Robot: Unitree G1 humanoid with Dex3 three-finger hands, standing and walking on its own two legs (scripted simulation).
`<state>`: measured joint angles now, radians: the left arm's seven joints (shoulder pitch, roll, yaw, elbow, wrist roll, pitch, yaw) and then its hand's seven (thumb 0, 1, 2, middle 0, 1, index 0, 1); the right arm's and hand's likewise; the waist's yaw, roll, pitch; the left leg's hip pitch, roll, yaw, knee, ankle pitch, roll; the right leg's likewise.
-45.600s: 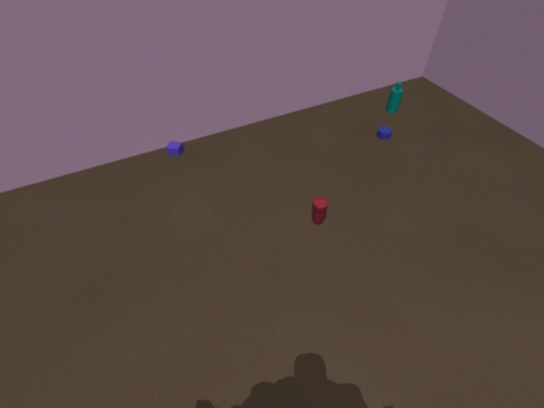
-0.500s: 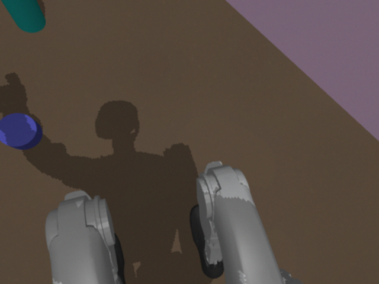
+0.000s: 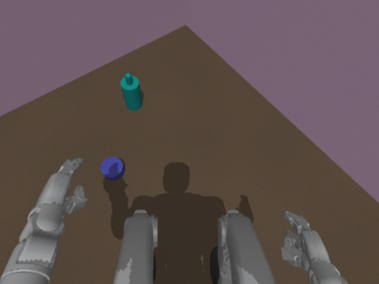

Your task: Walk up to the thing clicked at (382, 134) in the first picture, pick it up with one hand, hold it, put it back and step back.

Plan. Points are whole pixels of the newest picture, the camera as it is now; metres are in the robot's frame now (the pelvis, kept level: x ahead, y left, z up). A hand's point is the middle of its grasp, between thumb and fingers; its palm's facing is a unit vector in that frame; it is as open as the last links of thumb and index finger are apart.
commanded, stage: home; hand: left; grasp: from above
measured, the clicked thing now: (113, 168) +0.52 +0.28 -0.50
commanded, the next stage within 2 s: none
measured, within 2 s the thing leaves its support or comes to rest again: neither
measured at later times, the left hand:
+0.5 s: hand (58, 217) +0.25 +0.19 +0.10, palm faces +0.11 -0.97 -0.21, open 7.4 cm
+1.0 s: hand (48, 235) +0.22 +0.18 +0.14, palm faces +0.12 -0.97 -0.20, open 7.4 cm
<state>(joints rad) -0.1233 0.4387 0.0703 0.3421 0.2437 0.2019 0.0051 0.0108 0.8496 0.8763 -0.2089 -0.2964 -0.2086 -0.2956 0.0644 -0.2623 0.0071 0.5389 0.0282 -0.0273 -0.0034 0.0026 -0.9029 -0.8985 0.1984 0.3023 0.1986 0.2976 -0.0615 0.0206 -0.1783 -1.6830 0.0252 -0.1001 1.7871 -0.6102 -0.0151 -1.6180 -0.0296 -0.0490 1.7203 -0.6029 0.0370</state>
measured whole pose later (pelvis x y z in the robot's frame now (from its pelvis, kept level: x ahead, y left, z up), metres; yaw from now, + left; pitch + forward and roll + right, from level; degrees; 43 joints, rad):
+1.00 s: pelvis +0.08 -0.01 +0.19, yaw +4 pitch +9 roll -3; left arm 0.50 0.22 0.03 -0.13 -0.05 0.46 0.01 0.01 0.91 0.90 -0.20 -0.30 -0.20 -0.30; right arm 0.26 -0.22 0.04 0.54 0.00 -0.25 -0.18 0.01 -0.90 -0.90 0.20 0.30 0.20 0.30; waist -0.03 0.04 -0.15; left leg -0.70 0.04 -0.07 1.01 -0.48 -0.02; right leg -0.64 -0.03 -0.07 0.95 -0.47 0.03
